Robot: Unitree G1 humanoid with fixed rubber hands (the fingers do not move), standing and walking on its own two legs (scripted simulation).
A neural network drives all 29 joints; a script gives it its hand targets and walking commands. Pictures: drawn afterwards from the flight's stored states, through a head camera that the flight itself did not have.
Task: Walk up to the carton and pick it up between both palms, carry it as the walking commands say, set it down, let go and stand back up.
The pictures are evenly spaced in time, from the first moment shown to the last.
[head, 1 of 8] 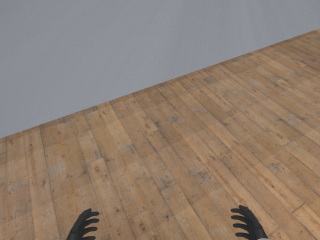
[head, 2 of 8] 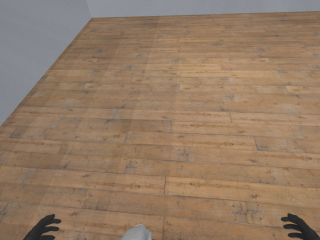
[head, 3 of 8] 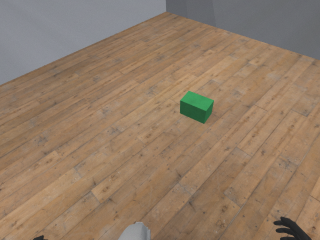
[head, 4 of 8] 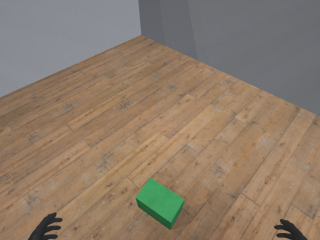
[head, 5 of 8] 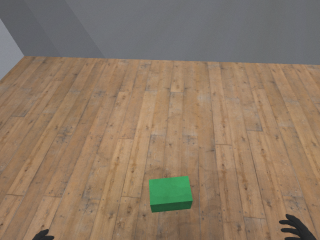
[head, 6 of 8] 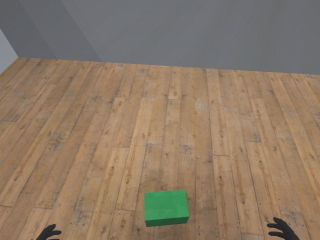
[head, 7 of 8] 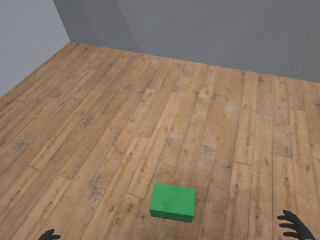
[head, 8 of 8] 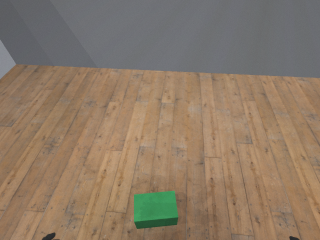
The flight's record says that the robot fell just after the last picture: no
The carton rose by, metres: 0.00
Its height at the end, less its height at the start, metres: +0.00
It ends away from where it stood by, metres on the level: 0.00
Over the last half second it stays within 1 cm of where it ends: yes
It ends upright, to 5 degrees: yes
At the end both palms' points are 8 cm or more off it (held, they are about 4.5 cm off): yes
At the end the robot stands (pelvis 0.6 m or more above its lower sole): yes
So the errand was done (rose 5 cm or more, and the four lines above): no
